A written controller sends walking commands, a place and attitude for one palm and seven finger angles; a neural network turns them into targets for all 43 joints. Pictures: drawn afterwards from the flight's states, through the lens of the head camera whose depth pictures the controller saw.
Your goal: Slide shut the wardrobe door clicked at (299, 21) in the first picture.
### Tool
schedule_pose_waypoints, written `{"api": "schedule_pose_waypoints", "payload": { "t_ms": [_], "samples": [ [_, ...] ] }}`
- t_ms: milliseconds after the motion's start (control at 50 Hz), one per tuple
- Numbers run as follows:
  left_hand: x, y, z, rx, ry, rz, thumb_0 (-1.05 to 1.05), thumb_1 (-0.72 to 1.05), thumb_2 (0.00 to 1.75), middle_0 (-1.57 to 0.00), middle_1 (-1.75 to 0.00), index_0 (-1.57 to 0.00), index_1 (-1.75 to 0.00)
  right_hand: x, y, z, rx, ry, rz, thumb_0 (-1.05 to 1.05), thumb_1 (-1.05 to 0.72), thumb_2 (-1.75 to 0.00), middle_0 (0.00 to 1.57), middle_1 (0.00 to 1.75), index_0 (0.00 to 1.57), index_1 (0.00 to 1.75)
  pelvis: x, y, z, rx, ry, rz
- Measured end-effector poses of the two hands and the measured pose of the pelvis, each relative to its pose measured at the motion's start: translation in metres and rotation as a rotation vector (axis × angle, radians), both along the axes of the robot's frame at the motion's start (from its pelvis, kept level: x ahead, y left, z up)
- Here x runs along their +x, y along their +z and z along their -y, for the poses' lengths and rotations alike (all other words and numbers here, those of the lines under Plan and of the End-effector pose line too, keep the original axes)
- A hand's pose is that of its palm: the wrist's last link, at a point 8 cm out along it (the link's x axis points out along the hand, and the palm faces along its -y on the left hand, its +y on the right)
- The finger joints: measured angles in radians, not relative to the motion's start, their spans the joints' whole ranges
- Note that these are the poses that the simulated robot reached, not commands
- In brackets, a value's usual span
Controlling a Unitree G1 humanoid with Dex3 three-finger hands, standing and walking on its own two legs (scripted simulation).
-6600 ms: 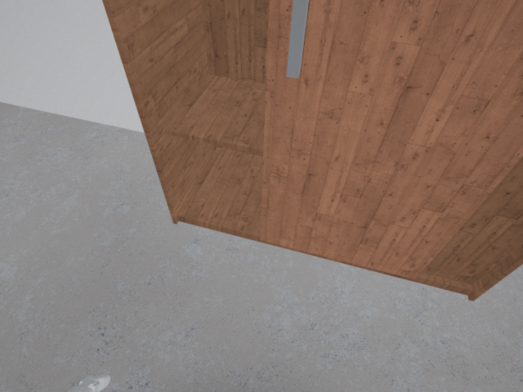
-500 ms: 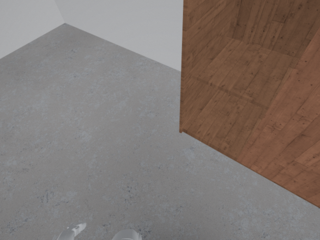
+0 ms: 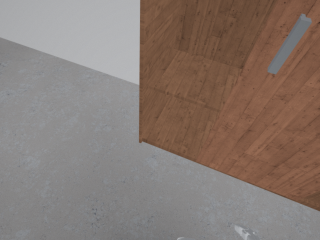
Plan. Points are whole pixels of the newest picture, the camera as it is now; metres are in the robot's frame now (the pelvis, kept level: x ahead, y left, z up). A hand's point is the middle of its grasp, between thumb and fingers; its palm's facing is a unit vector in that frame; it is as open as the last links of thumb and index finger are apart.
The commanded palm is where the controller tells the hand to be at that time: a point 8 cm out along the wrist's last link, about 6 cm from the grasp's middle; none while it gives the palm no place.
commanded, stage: turn to face it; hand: right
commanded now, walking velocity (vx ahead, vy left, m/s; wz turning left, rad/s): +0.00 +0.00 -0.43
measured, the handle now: (286, 44) +0.66 -0.31 +0.19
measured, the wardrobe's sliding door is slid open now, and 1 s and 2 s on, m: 0.41 0.41 0.41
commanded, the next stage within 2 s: take the last steps up to it in 0.28 s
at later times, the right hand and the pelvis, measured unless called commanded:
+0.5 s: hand out of the picture -0.05 -0.26 -0.17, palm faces +0.25 +0.94 -0.24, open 7.3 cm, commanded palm none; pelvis -0.01 -0.05 +0.00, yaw -11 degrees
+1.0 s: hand out of the picture +0.06 -0.19 -0.16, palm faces +0.28 +0.94 -0.19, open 7.3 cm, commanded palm none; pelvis +0.10 -0.02 +0.01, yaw -14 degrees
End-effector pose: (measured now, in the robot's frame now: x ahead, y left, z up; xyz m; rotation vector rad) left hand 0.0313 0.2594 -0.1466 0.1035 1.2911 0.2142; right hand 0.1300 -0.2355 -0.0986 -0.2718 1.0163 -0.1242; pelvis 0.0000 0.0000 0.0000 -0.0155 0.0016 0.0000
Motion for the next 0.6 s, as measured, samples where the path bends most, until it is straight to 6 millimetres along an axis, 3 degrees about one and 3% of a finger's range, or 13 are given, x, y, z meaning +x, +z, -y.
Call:
{"api": "schedule_pose_waypoints", "payload": {
  "t_ms": [100, 180, 260, 380, 480, 600],
  "samples": [
    [0.022, 0.007, -0.009, 0.008, -0.075, 0.002, 0.01, 0.91, 0.90, -0.20, -0.30, -0.20, -0.30, -0.042, -0.001, 0.002, 0.003, -0.092, -0.066, 0.00, -0.91, -0.90, 0.20, 0.30, 0.21, 0.30, 0.001, 0.006, -0.004, -0.012, -0.064, 0.013],
    [0.045, 0.013, -0.003, 0.022, -0.145, 0.003, 0.01, 0.91, 0.90, -0.19, -0.30, -0.20, -0.30, -0.081, -0.009, 0.009, 0.016, -0.167, -0.133, 0.00, -0.91, -0.90, 0.20, 0.30, 0.21, 0.30, 0.000, 0.007, -0.001, -0.016, -0.106, 0.015],
    [0.076, 0.018, 0.017, 0.039, -0.225, 0.032, 0.01, 0.91, 0.90, -0.19, -0.30, -0.20, -0.30, -0.125, -0.021, 0.023, 0.034, -0.244, -0.217, 0.00, -0.91, -0.90, 0.20, 0.30, 0.21, 0.30, -0.001, 0.005, 0.009, -0.008, -0.140, 0.013],
    [0.116, 0.025, 0.063, 0.070, -0.345, 0.134, 0.00, 0.91, 0.90, -0.19, -0.30, -0.20, -0.30, -0.183, -0.050, 0.055, 0.066, -0.358, -0.333, 0.00, -0.91, -0.90, 0.20, 0.30, 0.21, 0.30, -0.005, -0.008, 0.034, 0.007, -0.182, 0.013],
    [0.119, 0.037, 0.091, 0.059, -0.373, 0.170, 0.00, 0.91, 0.90, -0.20, -0.30, -0.20, -0.30, -0.196, -0.044, 0.065, 0.084, -0.383, -0.359, 0.00, -0.91, -0.90, 0.20, 0.30, 0.20, 0.30, -0.006, 0.003, 0.045, 0.020, -0.192, 0.024],
    [0.097, 0.035, 0.105, 0.014, -0.331, 0.152, 0.00, 0.92, 0.90, -0.20, -0.30, -0.21, -0.30, -0.181, -0.034, 0.059, 0.112, -0.356, -0.316, 0.00, -0.91, -0.90, 0.20, 0.30, 0.20, 0.30, 0.004, 0.012, 0.051, 0.022, -0.207, 0.024]
  ]
}}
